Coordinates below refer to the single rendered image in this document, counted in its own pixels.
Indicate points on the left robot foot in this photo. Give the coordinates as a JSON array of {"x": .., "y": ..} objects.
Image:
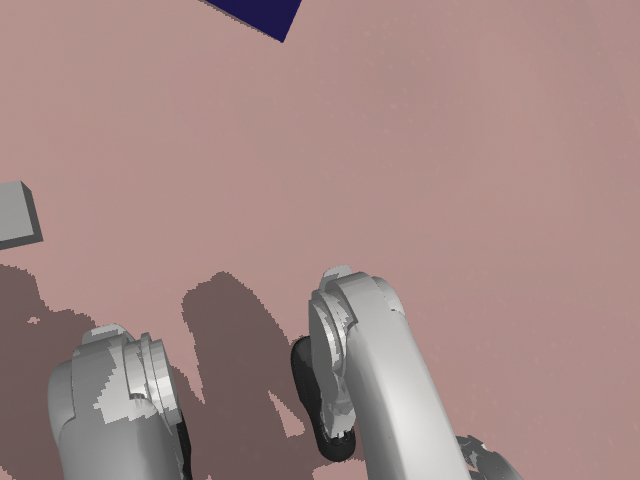
[{"x": 186, "y": 449}]

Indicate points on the right robot hand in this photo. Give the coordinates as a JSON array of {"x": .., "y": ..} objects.
[{"x": 491, "y": 466}]

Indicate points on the right robot foot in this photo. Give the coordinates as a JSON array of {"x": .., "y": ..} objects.
[{"x": 335, "y": 449}]

